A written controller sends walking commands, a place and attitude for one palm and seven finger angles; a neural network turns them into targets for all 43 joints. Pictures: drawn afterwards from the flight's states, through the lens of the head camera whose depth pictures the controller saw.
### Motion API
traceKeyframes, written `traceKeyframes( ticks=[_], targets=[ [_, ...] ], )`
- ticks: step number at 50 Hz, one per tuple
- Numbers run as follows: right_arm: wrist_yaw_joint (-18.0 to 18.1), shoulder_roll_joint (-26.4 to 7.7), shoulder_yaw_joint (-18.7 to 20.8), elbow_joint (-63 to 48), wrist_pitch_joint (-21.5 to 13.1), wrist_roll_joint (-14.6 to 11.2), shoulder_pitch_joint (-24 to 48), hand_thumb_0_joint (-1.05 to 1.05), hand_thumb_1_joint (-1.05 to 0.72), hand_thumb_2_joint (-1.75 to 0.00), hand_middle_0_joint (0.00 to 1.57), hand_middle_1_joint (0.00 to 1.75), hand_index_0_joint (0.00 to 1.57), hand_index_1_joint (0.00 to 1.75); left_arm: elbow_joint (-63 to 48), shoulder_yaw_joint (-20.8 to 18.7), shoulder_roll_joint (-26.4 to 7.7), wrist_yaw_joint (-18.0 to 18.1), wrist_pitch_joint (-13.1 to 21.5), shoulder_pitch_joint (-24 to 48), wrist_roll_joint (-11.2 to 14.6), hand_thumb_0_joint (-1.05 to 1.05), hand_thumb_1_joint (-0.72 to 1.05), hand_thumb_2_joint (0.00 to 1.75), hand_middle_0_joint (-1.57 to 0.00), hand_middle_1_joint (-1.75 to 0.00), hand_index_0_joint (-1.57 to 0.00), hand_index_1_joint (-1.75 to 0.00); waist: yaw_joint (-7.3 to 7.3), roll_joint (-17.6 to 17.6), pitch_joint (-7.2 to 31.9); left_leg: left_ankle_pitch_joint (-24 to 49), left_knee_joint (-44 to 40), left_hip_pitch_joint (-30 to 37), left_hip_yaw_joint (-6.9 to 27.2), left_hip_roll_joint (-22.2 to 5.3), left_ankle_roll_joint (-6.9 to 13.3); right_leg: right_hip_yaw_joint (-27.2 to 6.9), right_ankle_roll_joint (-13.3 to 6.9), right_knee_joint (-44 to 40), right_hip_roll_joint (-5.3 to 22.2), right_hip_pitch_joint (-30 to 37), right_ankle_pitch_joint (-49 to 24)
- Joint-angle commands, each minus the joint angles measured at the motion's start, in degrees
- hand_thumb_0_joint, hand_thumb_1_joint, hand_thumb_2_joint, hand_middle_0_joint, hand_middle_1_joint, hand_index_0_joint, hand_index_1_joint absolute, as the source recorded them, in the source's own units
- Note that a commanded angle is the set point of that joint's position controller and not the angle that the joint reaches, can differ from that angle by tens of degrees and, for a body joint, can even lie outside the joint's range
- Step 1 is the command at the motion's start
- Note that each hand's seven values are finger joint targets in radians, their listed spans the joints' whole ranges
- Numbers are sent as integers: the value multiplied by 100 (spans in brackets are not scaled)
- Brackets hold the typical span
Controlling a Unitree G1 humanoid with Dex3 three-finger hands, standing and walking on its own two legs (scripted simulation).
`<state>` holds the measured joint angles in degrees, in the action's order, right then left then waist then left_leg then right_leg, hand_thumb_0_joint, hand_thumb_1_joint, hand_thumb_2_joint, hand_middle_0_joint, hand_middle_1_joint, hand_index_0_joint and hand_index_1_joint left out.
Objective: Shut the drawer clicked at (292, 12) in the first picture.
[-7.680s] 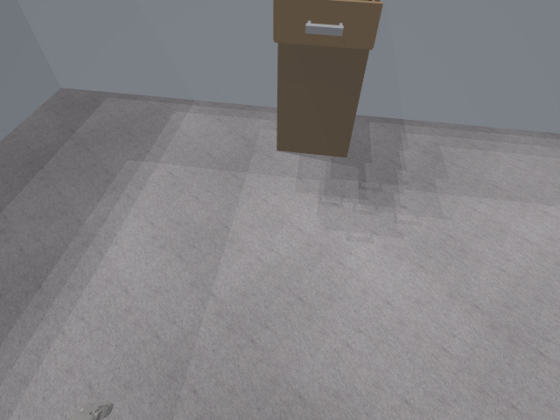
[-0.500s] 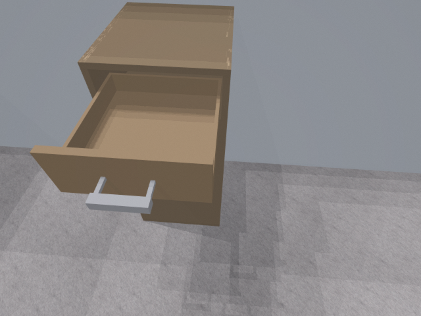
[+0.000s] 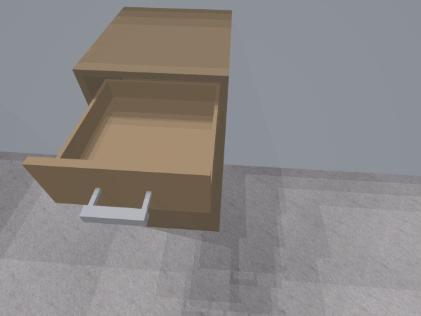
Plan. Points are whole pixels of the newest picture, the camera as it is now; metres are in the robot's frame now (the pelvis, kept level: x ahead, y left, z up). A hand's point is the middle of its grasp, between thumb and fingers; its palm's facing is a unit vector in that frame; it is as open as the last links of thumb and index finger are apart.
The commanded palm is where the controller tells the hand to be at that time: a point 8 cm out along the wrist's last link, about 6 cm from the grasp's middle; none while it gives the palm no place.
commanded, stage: look again from close up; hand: left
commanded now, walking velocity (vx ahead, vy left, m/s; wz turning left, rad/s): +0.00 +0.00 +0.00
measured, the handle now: (118, 205) +0.31 +0.21 +0.03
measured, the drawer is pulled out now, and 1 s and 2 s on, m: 0.30 0.30 0.30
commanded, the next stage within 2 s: raise the hand and make a fist in 0.56 s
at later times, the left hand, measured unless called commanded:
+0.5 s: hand out of the picture +0.02 +0.20 -0.18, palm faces +0.02 -0.98 -0.21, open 7.4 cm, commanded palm none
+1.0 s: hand (106, 311) +0.14 +0.19 -0.03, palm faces +0.01 -1.00 -0.02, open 6.7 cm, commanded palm +0.09 +0.25 -0.03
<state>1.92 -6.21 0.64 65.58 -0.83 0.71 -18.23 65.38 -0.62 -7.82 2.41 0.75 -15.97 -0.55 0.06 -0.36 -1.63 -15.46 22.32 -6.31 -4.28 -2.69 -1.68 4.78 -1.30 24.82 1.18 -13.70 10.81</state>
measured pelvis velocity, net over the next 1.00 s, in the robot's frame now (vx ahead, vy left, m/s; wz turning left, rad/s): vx -0.03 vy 0.02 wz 0.01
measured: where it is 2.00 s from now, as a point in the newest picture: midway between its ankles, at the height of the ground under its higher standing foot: outside the picture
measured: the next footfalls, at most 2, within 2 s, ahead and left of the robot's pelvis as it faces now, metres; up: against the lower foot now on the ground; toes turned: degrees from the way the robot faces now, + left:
none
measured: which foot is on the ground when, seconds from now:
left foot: down 0.00-1.00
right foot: down 0.00-1.00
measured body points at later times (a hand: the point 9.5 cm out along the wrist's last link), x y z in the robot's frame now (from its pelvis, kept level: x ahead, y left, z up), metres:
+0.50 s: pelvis -0.01 +0.02 +0.00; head +0.00 +0.02 +0.44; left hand +0.02 +0.25 -0.16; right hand +0.01 -0.20 -0.16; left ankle -0.04 +0.13 -0.74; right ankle +0.03 -0.10 -0.74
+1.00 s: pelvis -0.03 +0.02 -0.05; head +0.00 +0.03 +0.40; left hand +0.13 +0.25 -0.02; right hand +0.18 -0.24 -0.08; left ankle -0.04 +0.13 -0.74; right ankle +0.03 -0.10 -0.74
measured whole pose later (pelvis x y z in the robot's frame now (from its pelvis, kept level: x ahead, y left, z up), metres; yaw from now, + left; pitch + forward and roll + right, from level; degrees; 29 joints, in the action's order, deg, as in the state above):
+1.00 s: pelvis -0.03 +0.02 -0.05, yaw +1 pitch +8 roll +1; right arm -1.8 -15.4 4.3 30.8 -18.0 -0.8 -10.4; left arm 4.7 -7.0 -9.8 -15.6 30.5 -31.6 12.7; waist -1.1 2.2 6.1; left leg -27.7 52.7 -32.7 -4.1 -1.7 0.3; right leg 3.4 -0.1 52.1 4.1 -39.1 20.8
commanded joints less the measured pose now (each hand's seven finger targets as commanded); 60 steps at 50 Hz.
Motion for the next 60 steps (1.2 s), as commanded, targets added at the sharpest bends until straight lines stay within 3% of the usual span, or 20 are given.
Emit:
traceKeyframes(
  ticks=[1, 4, 5, 6, 8, 11, 14, 32, 33, 34, 35, 36, 38, 40, 42, 44, 47, 49, 56, 60],
  targets=[
    [32, -527, 55, -67, -60, -20, -472, 0, -90, -90, 20, 30, 20, 30, -133, -99, -517, -2, 59, -377, -5, 0, 90, 90, -20, -30, -20, -30, 18, -14, -185, 666, -518, -374, 332, -444, 209, -560, -11, -441, 524, 295, -681],
    [31, -600, 65, -84, -71, -20, -391, 0, -90, -90, 20, 30, 20, 30, -130, -111, -583, -4, 75, -342, -7, 0, 90, 90, -20, -30, -20, -30, 21, -20, -217, 677, -532, -385, 335, -430, 209, -585, -17, -468, 553, 316, -710],
    [-46, -801, 93, -481, -120, -46, 314, 0, -90, -90, 20, 30, 20, 30, 81, -61, -710, 201, 137, -853, -40, 0, 90, 90, -20, -30, -20, -30, 277, 179, -316, 442, 720, -911, 24, -488, 64, -852, 48, -176, 858, 401, -2437],
    [-26, -604, 19, -620, -57, -55, 30, 0, -90, -90, 20, 30, 20, 30, -14, -33, -869, 152, 184, -611, -35, 0, 90, 90, -20, -30, -20, -30, -110, 89, -77, 310, 453, -680, 82, -228, -38, -935, -192, -40, 1094, 539, -3347],
    [-23, -558, 54, -592, -65, -26, -432, 0, -90, -90, 20, 30, 20, 30, -295, -48, -853, 92, 197, -417, 4, 0, 90, 90, -20, -30, -20, -30, -204, 74, 929, 99, 381, -351, 135, -160, 118, -843, -283, 157, 952, 927, -2393],
    [-32, -609, 48, -631, -13, 3, -306, 0, -90, -90, 20, 30, 20, 30, -442, -19, -766, 18, 80, -122, -6, 0, 90, 90, -20, -30, -20, -30, -152, 41, 14, 250, 117, -512, 281, -273, 196, -688, -184, -97, 676, 120, -467],
    [-51, -703, 24, -665, -8, 5, -212, 0, -90, -90, 20, 30, 20, 30, -473, 3, -690, -5, 56, -114, -9, 0, 90, 90, -20, -30, -20, -30, -100, 131, -554, 158, -52, -887, 410, -291, 250, -673, -119, -217, 550, -72, 115],
    [-59, -814, -36, -457, -76, -4, -183, 0, -90, -90, 20, 30, 20, 30, -530, 1, -663, -20, 29, -176, 8, 0, 90, 90, -20, -30, -20, -30, -3, -30, -263, 500, -417, -755, 495, -351, 301, -513, -5, -70, 541, 464, -499],
    [-76, -1056, 34, -750, -123, -62, 268, 0, -90, -90, 20, 30, 20, 30, -265, 14, -818, 191, 60, -597, -47, 0, 90, 90, -20, -30, -20, -30, 182, 210, -334, 1236, 484, -931, 256, -547, 199, -618, 25, 217, 765, 276, -1939],
    [126, -1843, 110, -2874, -1052, -363, 492, 0, -90, -90, 20, 30, 20, 30, -9372, -981, -2178, 108, 1323, 3997, 1091, 0, 90, 90, -22, -32, -22, -32, -383, -963, 2563, 1669, -26, 278, 457, 220, 160, -273, -64, 369, 135, 1019, -1429],
    [345, -1391, 0, -2585, -1607, -287, 830, 0, -90, -90, 20, 30, 20, 30, -7916, -733, -1713, 306, 1000, 933, 653, 0, 90, 90, -24, -34, -24, -34, 156, -1593, 2403, 2255, -76, 437, 344, 79, 83, -190, -199, 667, -1, 761, -474],
    [286, -1138, 52, -2538, -1820, -336, 852, 0, -90, -90, 20, 30, 20, 30, -6817, -52, -411, 478, 225, -820, 833, 0, 90, 90, -26, -37, -26, -37, 9, -1191, 1362, 1941, -148, -328, 440, -6, -159, 185, -55, 668, 25, 116, 193],
    [202, -1439, 164, -2641, -1996, -285, 778, 0, -90, -90, 20, 30, 20, 30, -6993, -97, -331, 283, 473, -209, 969, 0, 90, 90, -30, -41, -30, -41, -323, 183, -195, 337, 181, -1322, 609, 156, 91, 212, 69, 347, 12, -618, 450],
    [96, -1489, 290, -3032, -2129, -168, 830, 0, -90, -90, 20, 30, 20, 30, -6540, -364, -266, -133, 1195, -1280, 1036, 0, 90, 90, -34, -45, -34, -45, -94, 980, -85, -417, 584, -2012, 575, 235, 149, 287, 66, 614, -27, -1040, 1188],
    [-98, -1437, 341, -3468, -2139, -147, 918, 0, -90, -90, 20, 30, 20, 30, -6314, -406, -58, -714, 2030, -2346, 1126, 0, 90, 90, -38, -50, -38, -50, 215, 805, 344, -388, 1058, -2380, 336, 340, 53, 253, -3, 1129, -51, -1152, 1349],
    [-297, -1465, 446, -3775, -2055, -137, 1079, 0, -90, -90, 20, 30, 20, 30, -6164, -586, -126, -1428, 2890, -2679, 1317, 0, 90, 90, -42, -54, -42, -54, 267, 900, 357, -480, 1650, -2960, 227, 361, 2, 134, -55, 1586, -41, -1500, 1379],
    [-461, -1530, 492, -4330, -1994, -177, 1203, 0, -90, -90, 20, 30, 20, 30, -6976, -908, -693, -2126, 3687, -2415, 1351, 0, 90, 90, -48, -60, -48, -60, 311, 129, 970, -572, 2277, -3329, 161, 417, 109, -224, -125, 2079, 69, -1729, 1332],
    [-391, -1439, 489, -4583, -1977, -209, 1152, 0, -90, -90, 20, 30, 20, 30, -7735, -1142, -886, -2173, 3687, -2265, 1548, 0, 90, 90, -52, -65, -52, -65, 316, -165, 1527, -438, 2523, -3338, 173, 404, 188, -349, -99, 2305, 43, -1741, 1226],
    [-72, -1435, 350, -4636, -1798, -268, 750, 0, -90, -90, 20, 30, 20, 30, -9222, -817, -879, -1869, 3130, -1279, 1529, 0, 90, 90, -66, -80, -66, -80, -266, -332, 1409, -285, 2991, -3234, 480, 276, 310, -301, -12, 2377, -76, -2148, 882],
    [-2, -1365, 324, -4625, -1797, -351, 818, 0, -90, -90, 20, 30, 20, 30, -9053, -820, -1020, -2115, 2496, -1629, 1473, 0, 90, 90, -74, -88, -74, -88, -178, -278, 1537, -212, 2897, -3225, 515, 278, 317, -340, 24, 2139, -32, -1806, 827]
  ],
)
